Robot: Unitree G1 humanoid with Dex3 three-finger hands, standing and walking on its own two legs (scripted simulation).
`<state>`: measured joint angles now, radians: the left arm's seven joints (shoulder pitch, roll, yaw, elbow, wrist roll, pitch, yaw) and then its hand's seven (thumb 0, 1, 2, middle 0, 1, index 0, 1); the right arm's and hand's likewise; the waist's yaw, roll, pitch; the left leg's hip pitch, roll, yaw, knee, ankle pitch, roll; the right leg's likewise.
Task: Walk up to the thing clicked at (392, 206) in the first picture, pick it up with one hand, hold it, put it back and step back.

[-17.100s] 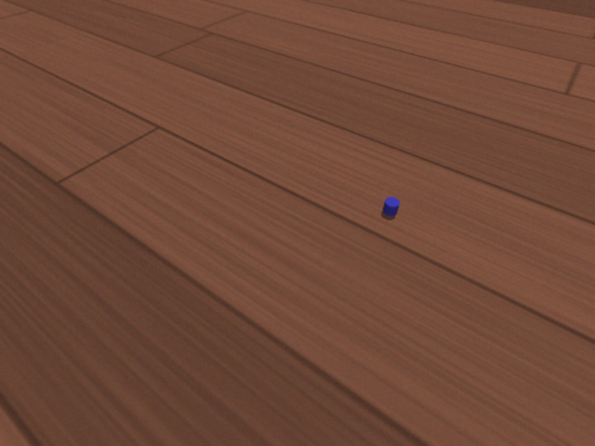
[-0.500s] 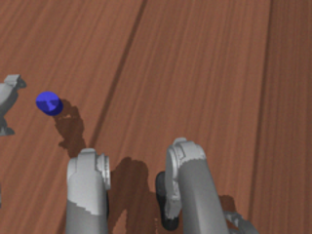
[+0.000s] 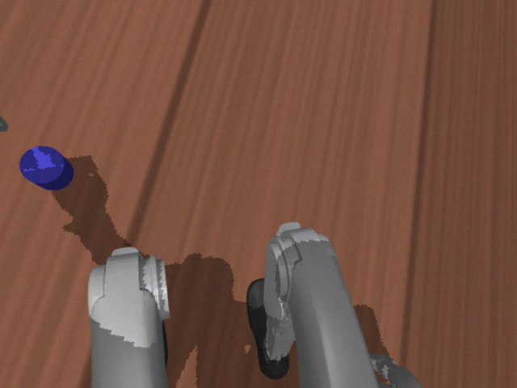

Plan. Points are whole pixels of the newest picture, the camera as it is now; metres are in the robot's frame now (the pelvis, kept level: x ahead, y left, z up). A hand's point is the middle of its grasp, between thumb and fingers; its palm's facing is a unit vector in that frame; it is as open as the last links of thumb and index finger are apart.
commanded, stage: rise first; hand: left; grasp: from above
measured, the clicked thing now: (48, 169) +0.48 +0.30 -0.31
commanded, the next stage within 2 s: approach in 0.10 s
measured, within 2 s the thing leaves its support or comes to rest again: neither
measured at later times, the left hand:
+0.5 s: hand (25, 159) +0.47 +0.30 -0.19, palm faces -0.42 -0.06 -0.91, open 14.0 cm
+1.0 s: hand out of the picture +0.44 +0.33 -0.20, palm faces -0.53 -0.11 -0.84, open 14.0 cm
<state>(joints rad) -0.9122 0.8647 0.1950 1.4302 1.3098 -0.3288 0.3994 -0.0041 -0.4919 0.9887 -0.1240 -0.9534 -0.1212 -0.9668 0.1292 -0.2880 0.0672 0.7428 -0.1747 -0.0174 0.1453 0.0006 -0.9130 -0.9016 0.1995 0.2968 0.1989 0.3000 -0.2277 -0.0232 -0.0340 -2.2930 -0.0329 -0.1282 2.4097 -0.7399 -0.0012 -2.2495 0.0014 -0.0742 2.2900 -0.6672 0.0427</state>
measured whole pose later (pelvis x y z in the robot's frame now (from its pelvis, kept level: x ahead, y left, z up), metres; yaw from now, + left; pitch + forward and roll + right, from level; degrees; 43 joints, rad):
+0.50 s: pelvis +0.00 +0.00 -0.01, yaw -1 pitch +34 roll -10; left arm -1.02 0.84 0.08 1.49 1.33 -0.30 0.45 -0.01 -0.52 1.00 -0.08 -1.04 -0.09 -1.05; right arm 0.14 -0.29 0.10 0.73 -0.17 -0.05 0.15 0.00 -0.91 -0.90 0.20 0.30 0.20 0.30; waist -0.28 -0.04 -0.01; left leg -2.32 -0.03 -0.14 2.44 -0.73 0.00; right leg -2.27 0.01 -0.08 2.30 -0.64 0.05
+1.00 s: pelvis -0.01 +0.00 -0.01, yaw -1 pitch +33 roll -9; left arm -0.96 0.90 0.13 1.43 1.18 -0.25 0.27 0.00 -0.53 0.99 -0.08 -1.06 -0.09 -1.05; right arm 0.17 -0.32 0.15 0.69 -0.13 -0.03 0.14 0.00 -0.91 -0.90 0.20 0.30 0.20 0.30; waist -0.27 -0.02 0.06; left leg -2.32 -0.03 -0.15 2.44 -0.71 0.00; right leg -2.27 0.01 -0.09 2.30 -0.63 0.04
